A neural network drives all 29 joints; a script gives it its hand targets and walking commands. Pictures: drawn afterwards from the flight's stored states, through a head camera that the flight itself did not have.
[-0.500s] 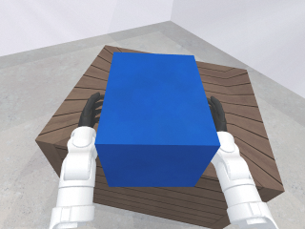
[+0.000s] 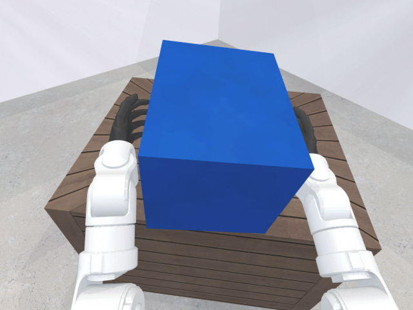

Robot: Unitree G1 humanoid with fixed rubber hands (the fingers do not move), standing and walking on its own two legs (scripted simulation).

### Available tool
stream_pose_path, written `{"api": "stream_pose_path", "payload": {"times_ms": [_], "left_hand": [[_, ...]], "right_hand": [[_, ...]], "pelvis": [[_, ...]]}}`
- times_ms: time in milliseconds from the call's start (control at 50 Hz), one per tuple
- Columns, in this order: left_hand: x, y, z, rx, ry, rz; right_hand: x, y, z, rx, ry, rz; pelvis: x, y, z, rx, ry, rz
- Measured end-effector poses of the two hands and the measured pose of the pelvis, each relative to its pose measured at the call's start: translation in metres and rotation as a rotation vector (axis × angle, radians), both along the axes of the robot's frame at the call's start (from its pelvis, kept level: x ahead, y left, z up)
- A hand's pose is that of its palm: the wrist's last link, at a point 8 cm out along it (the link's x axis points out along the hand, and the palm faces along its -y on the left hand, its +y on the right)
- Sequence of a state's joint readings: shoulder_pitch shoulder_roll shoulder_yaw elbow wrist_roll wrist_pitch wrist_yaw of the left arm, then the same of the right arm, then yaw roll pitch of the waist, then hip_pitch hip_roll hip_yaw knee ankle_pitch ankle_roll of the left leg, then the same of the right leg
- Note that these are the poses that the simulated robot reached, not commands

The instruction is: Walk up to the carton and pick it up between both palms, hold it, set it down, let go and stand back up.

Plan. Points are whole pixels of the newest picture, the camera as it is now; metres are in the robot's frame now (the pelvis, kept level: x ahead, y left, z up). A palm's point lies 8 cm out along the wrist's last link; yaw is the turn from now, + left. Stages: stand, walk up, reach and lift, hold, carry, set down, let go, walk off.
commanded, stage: reach and lift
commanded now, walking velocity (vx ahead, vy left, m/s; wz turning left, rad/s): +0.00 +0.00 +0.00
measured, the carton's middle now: (213, 136) +0.41 -0.02 +0.15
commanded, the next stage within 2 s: hold in 0.02 s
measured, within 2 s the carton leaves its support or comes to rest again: neither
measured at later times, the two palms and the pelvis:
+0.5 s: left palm (103, 145) +0.35 +0.17 +0.19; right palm (291, 145) +0.35 -0.16 +0.18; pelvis -0.02 +0.00 +0.00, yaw +2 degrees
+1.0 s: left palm (100, 150) +0.34 +0.17 +0.19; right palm (288, 145) +0.35 -0.15 +0.17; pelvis +0.00 +0.00 +0.00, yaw +2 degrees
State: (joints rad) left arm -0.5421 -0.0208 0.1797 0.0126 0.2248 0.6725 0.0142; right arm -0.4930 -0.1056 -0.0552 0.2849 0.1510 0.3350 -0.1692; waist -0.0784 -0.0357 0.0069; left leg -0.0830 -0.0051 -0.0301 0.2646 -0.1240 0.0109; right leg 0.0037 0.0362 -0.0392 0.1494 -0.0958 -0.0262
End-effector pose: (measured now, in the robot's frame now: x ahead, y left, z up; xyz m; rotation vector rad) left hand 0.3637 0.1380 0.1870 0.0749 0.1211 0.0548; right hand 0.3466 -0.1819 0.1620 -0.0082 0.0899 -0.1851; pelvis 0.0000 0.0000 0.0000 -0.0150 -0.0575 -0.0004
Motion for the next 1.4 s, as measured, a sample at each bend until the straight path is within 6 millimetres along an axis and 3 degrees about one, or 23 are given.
{"api": "stream_pose_path", "payload": {"times_ms": [160, 320, 420, 640, 840, 1020, 1240, 1400], "left_hand": [[-0.015, 0.019, -0.011, -0.03, 0.069, 0.032], [-0.035, 0.039, 0.007, -0.025, -0.014, 0.076], [-0.027, 0.036, 0.013, -0.017, 0.027, 0.07], [-0.008, 0.016, -0.005, -0.013, 0.072, 0.02], [-0.017, 0.021, 0.011, -0.017, 0.02, 0.054], [-0.022, 0.033, -0.003, -0.019, 0.06, 0.067], [-0.018, 0.021, 0.007, -0.013, 0.027, 0.033], [-0.031, 0.026, -0.009, -0.04, 0.06, 0.053]], "right_hand": [[-0.002, 0.017, -0.007, 0.009, 0.067, 0.039], [-0.004, 0.037, 0.024, 0.004, -0.022, 0.083], [-0.001, 0.034, 0.026, 0.027, 0.019, 0.069], [0.0, 0.014, 0.005, 0.009, 0.059, 0.017], [0.003, 0.02, 0.022, -0.003, 0.008, 0.054], [0.003, 0.031, 0.011, 0.018, 0.048, 0.064], [-0.004, 0.019, 0.017, 0.013, 0.013, 0.033], [-0.011, 0.023, 0.007, 0.009, 0.044, 0.048]], "pelvis": [[0.002, -0.007, 0.0, 0.006, -0.052, 0.018], [-0.009, -0.006, -0.001, 0.001, -0.047, 0.043], [-0.019, -0.004, -0.002, -0.001, -0.036, 0.042], [-0.02, 0.001, -0.001, -0.004, 0.007, 0.022], [-0.005, -0.001, -0.001, 0.001, -0.041, 0.018], [-0.005, -0.003, -0.001, 0.0, -0.056, 0.043], [-0.013, 0.001, -0.001, -0.003, -0.042, 0.029], [-0.017, 0.0, -0.001, 0.0, -0.055, 0.024]]}}
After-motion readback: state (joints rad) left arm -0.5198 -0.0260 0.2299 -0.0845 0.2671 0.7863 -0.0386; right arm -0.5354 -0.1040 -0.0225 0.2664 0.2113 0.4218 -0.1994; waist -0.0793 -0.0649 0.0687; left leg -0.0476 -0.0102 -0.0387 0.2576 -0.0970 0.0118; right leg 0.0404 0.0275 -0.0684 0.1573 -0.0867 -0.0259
